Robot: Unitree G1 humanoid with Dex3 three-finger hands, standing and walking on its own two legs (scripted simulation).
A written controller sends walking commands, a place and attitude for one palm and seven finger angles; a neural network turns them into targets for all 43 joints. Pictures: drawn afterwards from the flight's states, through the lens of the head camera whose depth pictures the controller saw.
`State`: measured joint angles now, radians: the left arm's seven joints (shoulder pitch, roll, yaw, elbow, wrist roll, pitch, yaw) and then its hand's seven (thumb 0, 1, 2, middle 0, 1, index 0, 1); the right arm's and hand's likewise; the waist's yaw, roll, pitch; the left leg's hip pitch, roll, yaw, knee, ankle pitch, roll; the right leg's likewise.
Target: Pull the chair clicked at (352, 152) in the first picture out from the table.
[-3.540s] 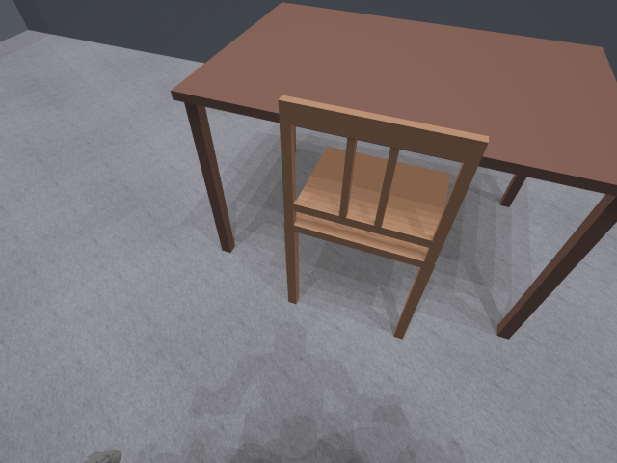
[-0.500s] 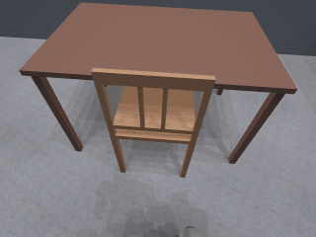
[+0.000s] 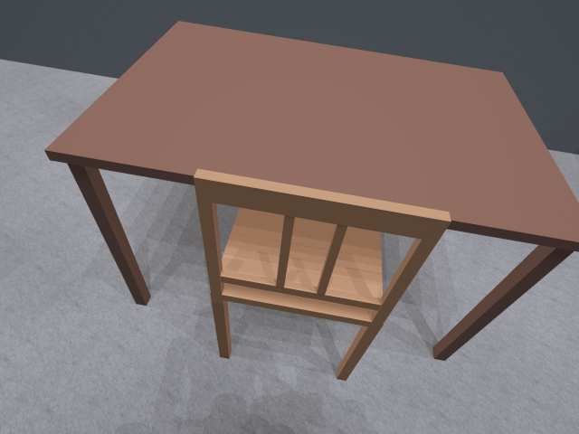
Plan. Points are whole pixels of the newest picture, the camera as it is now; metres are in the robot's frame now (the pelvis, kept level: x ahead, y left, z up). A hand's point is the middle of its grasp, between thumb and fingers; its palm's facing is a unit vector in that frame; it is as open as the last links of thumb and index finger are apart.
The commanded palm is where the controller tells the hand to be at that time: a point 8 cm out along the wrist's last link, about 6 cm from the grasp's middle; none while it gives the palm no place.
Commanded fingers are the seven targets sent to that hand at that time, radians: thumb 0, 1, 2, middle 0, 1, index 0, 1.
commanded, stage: come to a stop and stand still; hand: left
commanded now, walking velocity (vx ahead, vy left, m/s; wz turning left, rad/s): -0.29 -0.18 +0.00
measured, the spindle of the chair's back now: (284, 252) +0.48 +0.04 -0.11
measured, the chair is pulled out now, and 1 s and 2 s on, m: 0.00 0.00 0.00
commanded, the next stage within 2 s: look again from close up in 1.38 s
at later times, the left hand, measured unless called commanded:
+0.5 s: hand out of the picture -0.02 +0.13 -0.16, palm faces +0.05 -0.97 -0.22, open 7.3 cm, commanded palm none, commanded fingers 0.00 0.90 0.90 -0.20 -0.30 -0.20 -0.30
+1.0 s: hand out of the picture -0.01 +0.17 -0.17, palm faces +0.02 -0.97 -0.24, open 7.3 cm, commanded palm none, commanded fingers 0.00 0.90 0.90 -0.20 -0.30 -0.20 -0.30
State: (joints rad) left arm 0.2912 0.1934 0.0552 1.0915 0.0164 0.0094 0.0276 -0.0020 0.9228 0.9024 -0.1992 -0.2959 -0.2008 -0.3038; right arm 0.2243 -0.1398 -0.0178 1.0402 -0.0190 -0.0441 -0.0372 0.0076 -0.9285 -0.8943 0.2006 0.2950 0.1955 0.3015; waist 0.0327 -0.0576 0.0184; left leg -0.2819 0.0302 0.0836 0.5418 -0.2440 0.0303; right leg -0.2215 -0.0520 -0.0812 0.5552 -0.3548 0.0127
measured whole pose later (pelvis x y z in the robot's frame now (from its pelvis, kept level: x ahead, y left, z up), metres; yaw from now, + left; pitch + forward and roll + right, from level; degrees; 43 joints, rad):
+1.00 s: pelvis -0.04 -0.02 +0.00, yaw +0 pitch -1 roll +0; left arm 0.27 0.19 0.00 1.04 0.02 -0.01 0.05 0.00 0.91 0.90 -0.20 -0.30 -0.20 -0.30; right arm 0.21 -0.17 -0.04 1.04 -0.01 -0.01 -0.02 0.02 -0.93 -0.89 0.20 0.30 0.20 0.30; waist -0.01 0.00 0.03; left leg -0.22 -0.02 0.02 0.54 -0.31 0.03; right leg -0.23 -0.04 -0.04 0.53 -0.29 0.02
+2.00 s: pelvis -0.06 -0.01 +0.01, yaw -1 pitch -2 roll +1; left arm 0.30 0.13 0.00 1.11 0.02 -0.01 0.04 0.00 0.91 0.90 -0.20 -0.30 -0.20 -0.30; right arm 0.25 -0.13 -0.02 1.15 0.00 -0.01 -0.02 0.01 -0.92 -0.89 0.20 0.30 0.20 0.30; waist 0.00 -0.01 0.06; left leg -0.18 -0.04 0.06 0.43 -0.23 0.05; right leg -0.22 -0.06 0.00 0.46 -0.22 0.04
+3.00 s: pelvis +0.02 +0.02 +0.00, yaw -1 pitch -1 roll +0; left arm 0.21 0.14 0.03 1.05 0.00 -0.02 0.05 0.00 0.93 0.90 -0.20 -0.30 -0.20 -0.30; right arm 0.31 -0.11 -0.01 1.14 0.00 -0.01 -0.05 0.01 -0.91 -0.89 0.20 0.30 0.20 0.30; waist -0.02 0.02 0.07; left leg -0.08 -0.07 0.06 0.45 -0.36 0.07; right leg -0.25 -0.03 -0.06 0.56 -0.29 -0.01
